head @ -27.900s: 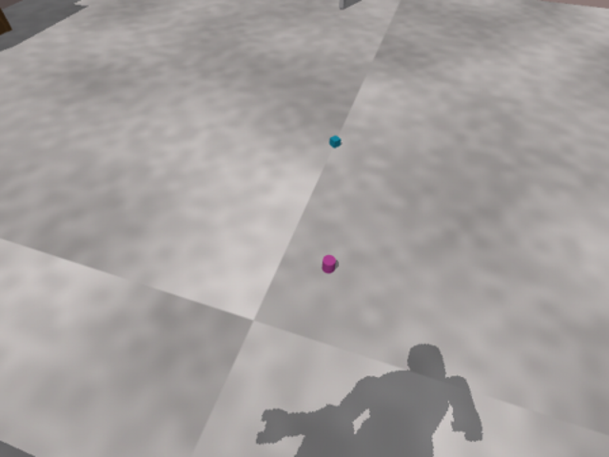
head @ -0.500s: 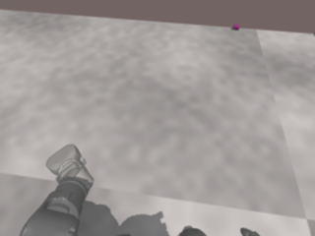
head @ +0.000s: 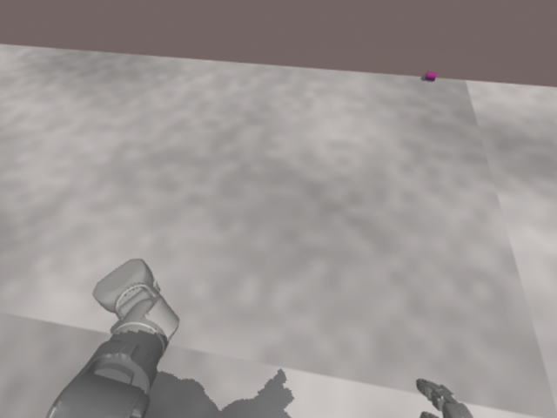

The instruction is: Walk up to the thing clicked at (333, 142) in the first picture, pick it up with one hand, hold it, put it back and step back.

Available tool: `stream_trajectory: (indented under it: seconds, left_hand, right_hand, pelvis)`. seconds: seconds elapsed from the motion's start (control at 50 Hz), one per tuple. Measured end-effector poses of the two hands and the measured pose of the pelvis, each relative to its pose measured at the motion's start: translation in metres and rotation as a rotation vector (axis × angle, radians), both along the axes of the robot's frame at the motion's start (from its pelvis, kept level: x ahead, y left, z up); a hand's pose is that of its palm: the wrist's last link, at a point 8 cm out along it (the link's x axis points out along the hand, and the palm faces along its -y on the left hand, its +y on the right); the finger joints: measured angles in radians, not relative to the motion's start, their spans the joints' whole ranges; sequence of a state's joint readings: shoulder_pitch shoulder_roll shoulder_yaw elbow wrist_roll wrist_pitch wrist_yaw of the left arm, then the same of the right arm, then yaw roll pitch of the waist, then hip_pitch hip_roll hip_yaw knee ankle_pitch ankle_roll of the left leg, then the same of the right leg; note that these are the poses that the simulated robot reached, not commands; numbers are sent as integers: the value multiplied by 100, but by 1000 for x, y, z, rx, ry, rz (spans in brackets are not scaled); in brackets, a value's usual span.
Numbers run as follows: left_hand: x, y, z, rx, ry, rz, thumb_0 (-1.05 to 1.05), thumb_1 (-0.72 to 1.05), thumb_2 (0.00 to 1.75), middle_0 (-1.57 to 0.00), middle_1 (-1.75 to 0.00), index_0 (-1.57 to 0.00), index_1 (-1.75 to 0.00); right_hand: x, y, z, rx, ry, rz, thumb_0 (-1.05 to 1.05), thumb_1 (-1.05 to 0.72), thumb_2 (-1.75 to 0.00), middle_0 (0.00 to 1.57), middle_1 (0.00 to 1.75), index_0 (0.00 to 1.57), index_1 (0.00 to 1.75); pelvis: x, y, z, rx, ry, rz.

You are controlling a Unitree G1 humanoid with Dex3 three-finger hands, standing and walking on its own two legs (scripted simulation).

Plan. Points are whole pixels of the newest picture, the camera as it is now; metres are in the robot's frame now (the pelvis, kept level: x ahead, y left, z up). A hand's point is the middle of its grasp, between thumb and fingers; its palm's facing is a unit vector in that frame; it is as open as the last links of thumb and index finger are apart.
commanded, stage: hold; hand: left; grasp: from above
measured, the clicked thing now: (142, 307) +0.32 +0.24 -0.10
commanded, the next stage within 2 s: crouch in 1.48 s
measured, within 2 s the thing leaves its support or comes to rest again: neither
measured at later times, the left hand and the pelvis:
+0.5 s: hand (140, 307) +0.30 +0.22 -0.05, palm faces -0.30 -0.33 -0.89, open 6.4 cm; pelvis +0.00 +0.00 +0.01, yaw +0 degrees
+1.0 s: hand (134, 315) +0.28 +0.23 -0.04, palm faces -0.29 -0.35 -0.89, open 6.2 cm; pelvis +0.00 +0.00 +0.01, yaw +0 degrees
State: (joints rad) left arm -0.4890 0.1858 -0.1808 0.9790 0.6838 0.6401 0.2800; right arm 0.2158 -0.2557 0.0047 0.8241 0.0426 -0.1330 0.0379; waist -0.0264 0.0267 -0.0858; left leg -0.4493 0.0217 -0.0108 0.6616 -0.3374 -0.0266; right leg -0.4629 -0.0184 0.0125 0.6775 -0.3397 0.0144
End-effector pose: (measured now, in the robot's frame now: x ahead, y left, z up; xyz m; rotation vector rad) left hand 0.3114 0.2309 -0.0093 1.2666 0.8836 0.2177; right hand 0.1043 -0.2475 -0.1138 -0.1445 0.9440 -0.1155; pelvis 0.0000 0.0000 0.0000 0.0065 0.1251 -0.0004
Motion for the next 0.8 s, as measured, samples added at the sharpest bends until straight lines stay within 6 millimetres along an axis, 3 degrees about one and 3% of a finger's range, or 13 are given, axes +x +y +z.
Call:
stream_trajectory:
  seconds: [0.44, 0.8]
  left_hand:
    - [-8, -2, 19, 1, -11, 6, -3, 48, 19, -93, -28, -100, -32]
    - [-18, 2, 29, -5, -22, 24, -3, 46, 23, -91, -30, -98, -35]
  right_hand:
    - [10, 6, 7, 30, -41, 36, 1, -91, -90, 20, 30, 20, 30]
    - [32, 17, 18, 34, -112, 76, 1, -91, -90, 19, 30, 20, 30]
  pelvis:
    - [-1, -1, 7, 3, -42, -2]
    - [-4, 2, 9, 0, -67, 0]
